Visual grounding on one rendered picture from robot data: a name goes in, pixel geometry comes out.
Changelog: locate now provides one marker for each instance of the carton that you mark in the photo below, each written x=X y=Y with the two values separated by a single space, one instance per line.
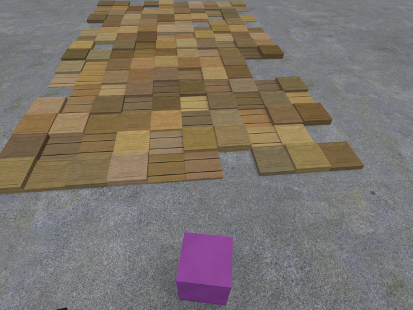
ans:
x=205 y=268

